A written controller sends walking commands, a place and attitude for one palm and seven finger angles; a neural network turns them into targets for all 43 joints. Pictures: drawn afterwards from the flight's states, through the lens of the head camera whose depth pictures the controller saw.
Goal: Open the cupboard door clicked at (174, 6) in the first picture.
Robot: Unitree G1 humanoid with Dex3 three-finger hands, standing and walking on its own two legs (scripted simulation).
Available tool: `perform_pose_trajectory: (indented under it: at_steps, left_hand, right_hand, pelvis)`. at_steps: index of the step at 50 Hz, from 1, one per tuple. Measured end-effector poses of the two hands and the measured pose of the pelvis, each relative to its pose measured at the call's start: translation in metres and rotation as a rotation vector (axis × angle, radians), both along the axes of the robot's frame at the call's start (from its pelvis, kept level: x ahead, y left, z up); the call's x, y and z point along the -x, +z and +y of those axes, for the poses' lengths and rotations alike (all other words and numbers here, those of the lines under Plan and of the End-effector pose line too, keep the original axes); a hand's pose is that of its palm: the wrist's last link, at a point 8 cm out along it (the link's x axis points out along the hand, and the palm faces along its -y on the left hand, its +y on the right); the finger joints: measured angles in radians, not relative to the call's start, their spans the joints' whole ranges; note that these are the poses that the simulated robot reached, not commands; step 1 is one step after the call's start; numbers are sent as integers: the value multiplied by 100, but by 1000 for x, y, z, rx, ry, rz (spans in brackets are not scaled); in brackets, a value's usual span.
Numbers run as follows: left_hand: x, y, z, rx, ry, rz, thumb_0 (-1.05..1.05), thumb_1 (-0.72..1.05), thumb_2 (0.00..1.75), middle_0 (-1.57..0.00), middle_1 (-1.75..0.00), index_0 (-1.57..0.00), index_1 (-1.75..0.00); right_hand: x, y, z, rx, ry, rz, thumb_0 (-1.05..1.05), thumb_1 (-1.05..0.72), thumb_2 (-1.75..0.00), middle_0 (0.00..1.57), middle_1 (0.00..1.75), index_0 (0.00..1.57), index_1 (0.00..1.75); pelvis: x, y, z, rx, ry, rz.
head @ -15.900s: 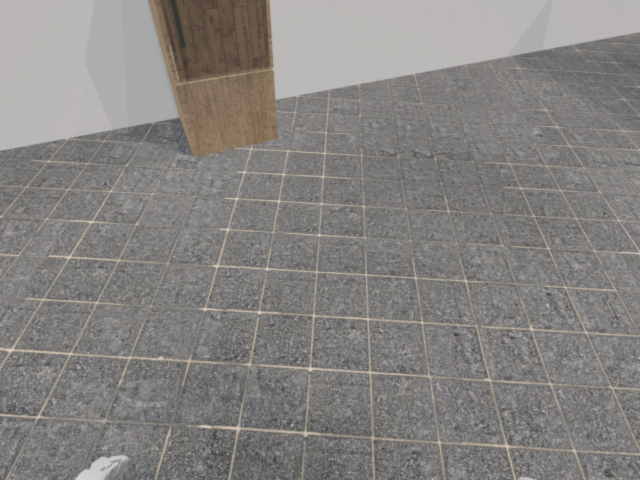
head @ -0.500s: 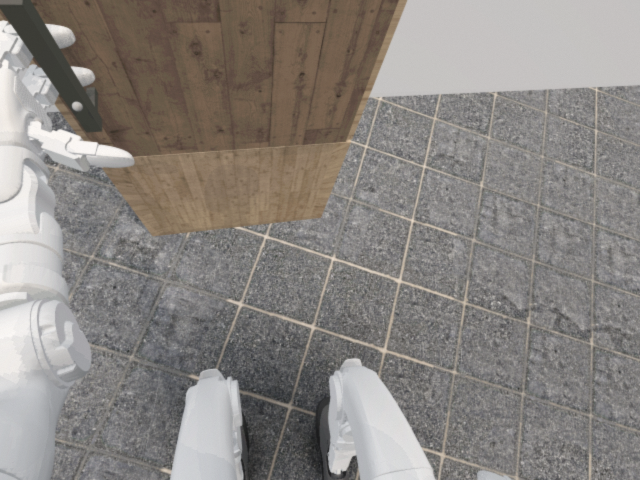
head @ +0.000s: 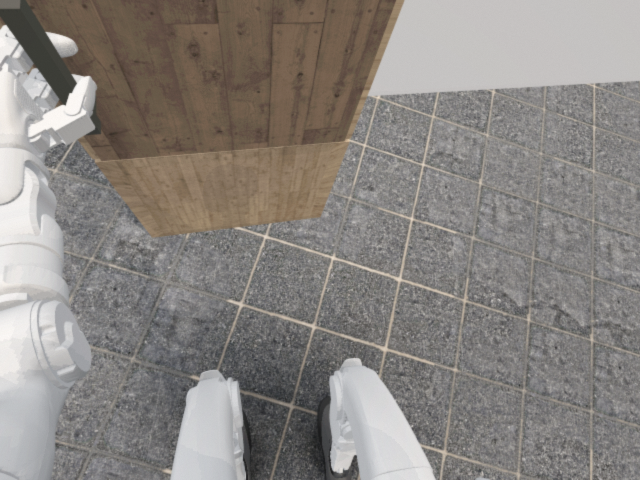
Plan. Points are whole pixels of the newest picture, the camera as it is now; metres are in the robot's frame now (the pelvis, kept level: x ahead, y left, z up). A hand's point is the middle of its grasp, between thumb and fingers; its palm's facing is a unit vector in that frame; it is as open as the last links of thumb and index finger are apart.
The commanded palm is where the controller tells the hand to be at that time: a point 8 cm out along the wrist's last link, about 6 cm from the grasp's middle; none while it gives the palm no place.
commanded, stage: close the thumb around the handle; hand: left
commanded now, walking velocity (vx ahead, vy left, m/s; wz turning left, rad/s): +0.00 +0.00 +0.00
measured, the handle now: (59, 63) +0.58 +0.25 +0.05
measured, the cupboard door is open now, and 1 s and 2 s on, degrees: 0 32 40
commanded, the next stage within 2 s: pull the door open along its arc in 0.14 s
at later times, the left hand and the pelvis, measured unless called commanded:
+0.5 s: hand (93, 129) +0.50 +0.21 +0.04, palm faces +0.11 -0.99 -0.02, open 5.6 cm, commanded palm +0.46 +0.24 +0.04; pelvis +0.00 -0.01 +0.01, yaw +0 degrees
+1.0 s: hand (189, 267) +0.35 +0.11 +0.04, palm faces +0.43 -0.90 +0.00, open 6.0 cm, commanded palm +0.27 +0.17 +0.04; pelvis +0.02 -0.02 +0.03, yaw +3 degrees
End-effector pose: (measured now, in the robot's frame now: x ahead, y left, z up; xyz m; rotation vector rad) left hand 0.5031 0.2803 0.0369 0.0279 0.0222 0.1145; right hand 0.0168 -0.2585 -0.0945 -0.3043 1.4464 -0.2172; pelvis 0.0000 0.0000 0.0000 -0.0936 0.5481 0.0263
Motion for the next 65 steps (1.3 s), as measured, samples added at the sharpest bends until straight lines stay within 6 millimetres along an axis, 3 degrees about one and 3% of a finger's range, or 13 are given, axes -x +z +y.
perform_pose_trajectory:
  at_steps: [6, 17, 23, 32, 35, 40, 49, 58, 65]
  left_hand:
    - [2, 0, -11, 7, -30, -11, 1, 75, 83, -39, -134, -39, -134]
    - [4, 0, -14, 8, 3, -8, 1, 76, 84, -39, -135, -37, -135]
    - [18, 0, -17, 6, -1, -14, 1, 77, 81, -38, -135, -36, -135]
    - [72, 2, -33, 5, -37, 7, 1, 76, 77, -37, -134, -35, -135]
    - [99, 1, -47, 45, -8, 11, 2, 75, 76, -35, -133, -36, -135]
    - [143, 0, -80, 134, 189, 6, 2, 72, 75, -34, -132, -38, -135]
    - [194, 4, -127, 31, 326, -1, 2, 68, 73, -37, -132, -38, -134]
    - [228, 8, -166, 42, 352, 52, 3, 66, 71, -35, -129, -40, -135]
    - [230, 5, -183, 14, 392, 34, 2, 73, 78, -34, -132, -39, -135]
  right_hand:
    - [-3, 1, -2, -2, 1, -2, 0, -91, -90, 20, 30, 20, 30]
    - [-12, 0, -6, -5, 5, -38, 0, -91, -90, 20, 30, 20, 30]
    - [-16, 0, -5, -26, 2, -38, 0, -91, -90, 20, 30, 20, 30]
    - [-50, 12, 2, -78, -1, -136, 0, -91, -90, 20, 30, 20, 30]
    - [-72, 19, 5, -92, 21, -199, 0, -91, -90, 20, 30, 20, 30]
    - [-116, 27, 13, -123, 97, -309, 1, -91, -90, 20, 30, 20, 30]
    - [-179, 29, 32, -201, 217, -459, 1, -91, -90, 20, 30, 20, 30]
    - [-201, 32, 34, -242, 256, -521, 1, -91, -90, 20, 30, 20, 30]
    - [-207, 21, 17, -221, 303, -532, 1, -91, -90, 20, 30, 20, 30]
  pelvis:
    - [-2, 2, -1, -3, -1, -5]
    - [-1, 2, -5, -8, -3, -12]
    - [-3, 6, -5, -16, -5, -15]
    - [-13, 24, -4, -33, -7, -55]
    - [-17, 31, -3, -38, -6, -72]
    - [-22, 38, -4, -51, -4, -98]
    - [-23, 34, -17, -76, 6, -129]
    - [-30, 39, -38, -96, 26, -150]
    - [-31, 33, -53, -105, 51, -139]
